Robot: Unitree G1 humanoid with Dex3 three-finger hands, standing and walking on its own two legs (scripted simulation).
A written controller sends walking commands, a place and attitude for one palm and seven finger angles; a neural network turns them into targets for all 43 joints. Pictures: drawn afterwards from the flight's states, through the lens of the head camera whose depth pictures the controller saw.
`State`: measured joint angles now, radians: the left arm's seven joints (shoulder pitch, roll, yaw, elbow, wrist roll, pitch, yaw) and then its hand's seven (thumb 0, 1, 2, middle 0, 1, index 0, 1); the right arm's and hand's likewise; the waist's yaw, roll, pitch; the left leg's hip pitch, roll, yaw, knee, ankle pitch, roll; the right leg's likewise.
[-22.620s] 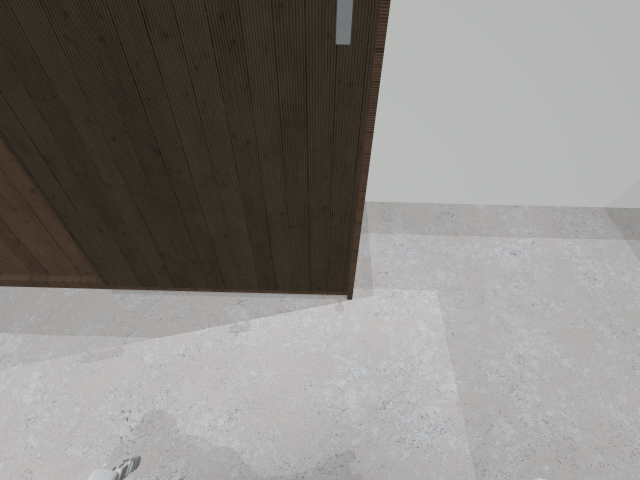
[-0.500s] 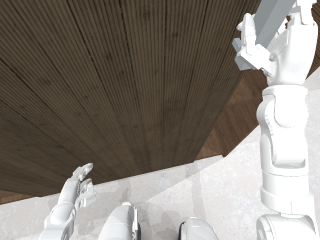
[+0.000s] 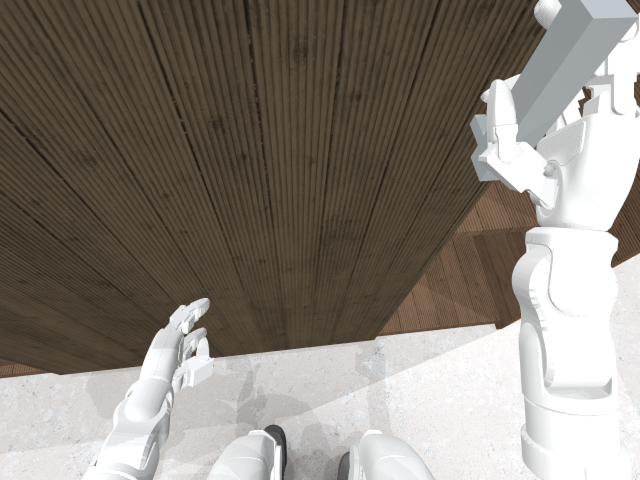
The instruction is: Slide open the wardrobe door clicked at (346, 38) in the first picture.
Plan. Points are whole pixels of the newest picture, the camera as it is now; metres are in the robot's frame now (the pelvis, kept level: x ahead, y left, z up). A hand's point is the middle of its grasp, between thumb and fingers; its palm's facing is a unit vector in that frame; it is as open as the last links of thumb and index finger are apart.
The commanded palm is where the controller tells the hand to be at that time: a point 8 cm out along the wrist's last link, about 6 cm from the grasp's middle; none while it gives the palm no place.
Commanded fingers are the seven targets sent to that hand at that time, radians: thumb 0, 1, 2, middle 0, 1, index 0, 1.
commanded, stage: step sideways, sliding the door along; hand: right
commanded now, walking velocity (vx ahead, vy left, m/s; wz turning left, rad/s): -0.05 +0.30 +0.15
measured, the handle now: (523, 84) +0.39 -0.14 +0.25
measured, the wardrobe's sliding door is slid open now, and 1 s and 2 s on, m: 0.41 0.45 0.45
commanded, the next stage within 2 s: stop walking and hold the door there in 0.62 s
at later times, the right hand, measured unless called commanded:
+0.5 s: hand (441, 134) +0.36 -0.07 +0.24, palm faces +0.47 +0.88 -0.10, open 7.5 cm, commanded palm +0.32 -0.04 +0.22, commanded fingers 0.00 -0.90 -0.90 0.45 1.40 0.45 1.40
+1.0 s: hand (449, 136) +0.36 -0.08 +0.23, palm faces +0.62 +0.74 -0.27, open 7.6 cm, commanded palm +0.32 -0.12 +0.21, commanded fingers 0.00 -0.90 -0.90 0.45 1.40 0.45 1.40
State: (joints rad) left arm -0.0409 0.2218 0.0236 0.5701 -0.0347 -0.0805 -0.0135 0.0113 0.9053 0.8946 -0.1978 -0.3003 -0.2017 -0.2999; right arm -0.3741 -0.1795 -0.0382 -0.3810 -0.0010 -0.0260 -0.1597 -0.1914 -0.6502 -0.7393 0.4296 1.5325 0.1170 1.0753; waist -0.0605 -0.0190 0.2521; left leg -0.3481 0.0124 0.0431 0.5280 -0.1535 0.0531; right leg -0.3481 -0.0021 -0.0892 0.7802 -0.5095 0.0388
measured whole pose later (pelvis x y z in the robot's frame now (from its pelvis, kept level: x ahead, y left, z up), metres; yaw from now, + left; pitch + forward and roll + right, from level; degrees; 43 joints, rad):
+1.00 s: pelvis -0.01 +0.27 -0.02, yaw +8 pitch -3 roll +1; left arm 0.11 0.23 -0.03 0.59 -0.06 -0.08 0.02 0.01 0.90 0.89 -0.20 -0.30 -0.21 -0.30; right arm -0.39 -0.66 -0.59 0.33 0.05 -0.07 -0.09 -0.28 -0.56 -0.78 0.47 1.41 0.14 1.24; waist -0.06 -0.06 0.12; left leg -0.33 0.01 0.09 0.61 -0.22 0.01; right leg -0.26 -0.21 -0.06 0.86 -0.50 0.05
